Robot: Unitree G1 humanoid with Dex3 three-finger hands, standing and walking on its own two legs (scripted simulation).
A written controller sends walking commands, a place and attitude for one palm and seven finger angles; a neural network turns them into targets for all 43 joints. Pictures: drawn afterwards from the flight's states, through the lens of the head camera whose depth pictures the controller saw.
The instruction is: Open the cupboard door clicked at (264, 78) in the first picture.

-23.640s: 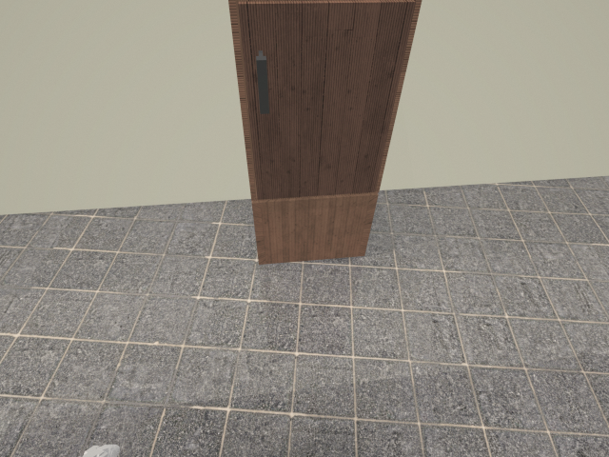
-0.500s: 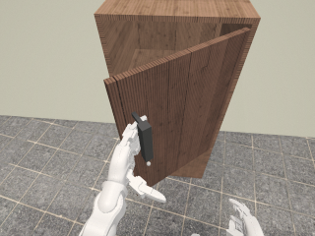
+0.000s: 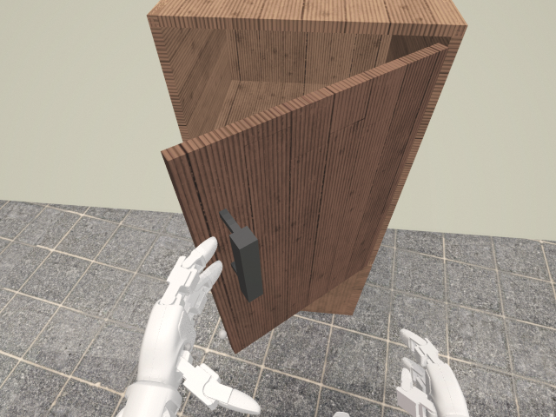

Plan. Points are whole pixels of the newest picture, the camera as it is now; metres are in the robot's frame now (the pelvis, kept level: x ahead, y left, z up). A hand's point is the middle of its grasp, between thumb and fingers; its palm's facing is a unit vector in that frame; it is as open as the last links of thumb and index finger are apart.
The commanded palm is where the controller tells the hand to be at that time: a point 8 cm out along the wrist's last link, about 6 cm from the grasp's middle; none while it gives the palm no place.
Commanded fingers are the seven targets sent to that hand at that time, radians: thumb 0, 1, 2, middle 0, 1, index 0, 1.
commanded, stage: slide the hand sideways off the handle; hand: left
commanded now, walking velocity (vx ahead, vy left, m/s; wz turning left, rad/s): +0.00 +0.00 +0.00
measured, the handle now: (239, 256) +0.31 +0.08 +0.09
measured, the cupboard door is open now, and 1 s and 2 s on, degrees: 40 40 40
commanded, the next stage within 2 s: draw the hand back to the body in 0.42 s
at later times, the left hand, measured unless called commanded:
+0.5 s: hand (177, 361) +0.18 +0.13 +0.08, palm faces -0.01 -1.00 -0.04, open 16.3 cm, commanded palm +0.15 +0.18 +0.09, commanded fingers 0.00 -0.50 0.30 -0.15 -0.30 -0.15 -0.30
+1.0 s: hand (126, 344) +0.18 +0.17 +0.13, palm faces +0.00 -1.00 -0.08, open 16.3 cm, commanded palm +0.14 +0.23 +0.14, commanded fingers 0.00 -0.32 0.38 -0.16 -0.30 -0.16 -0.30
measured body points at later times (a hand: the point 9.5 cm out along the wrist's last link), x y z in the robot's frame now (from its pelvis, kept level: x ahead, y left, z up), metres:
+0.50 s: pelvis -0.01 -0.01 -0.01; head +0.02 -0.02 +0.44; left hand +0.17 +0.18 +0.09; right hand +0.18 -0.24 -0.07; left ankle -0.04 +0.10 -0.69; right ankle +0.04 -0.10 -0.69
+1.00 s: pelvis +0.00 +0.01 +0.01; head +0.00 +0.01 +0.46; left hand +0.17 +0.23 +0.13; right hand +0.19 -0.20 -0.05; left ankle -0.04 +0.10 -0.69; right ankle +0.04 -0.10 -0.69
